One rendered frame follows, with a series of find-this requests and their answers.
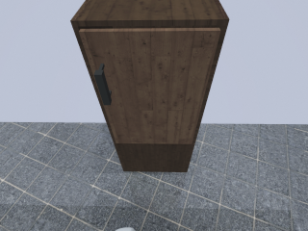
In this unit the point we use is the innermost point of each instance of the handle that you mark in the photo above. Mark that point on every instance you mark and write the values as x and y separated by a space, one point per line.
102 85

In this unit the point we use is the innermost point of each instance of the cupboard door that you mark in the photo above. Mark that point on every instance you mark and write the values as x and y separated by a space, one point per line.
157 76

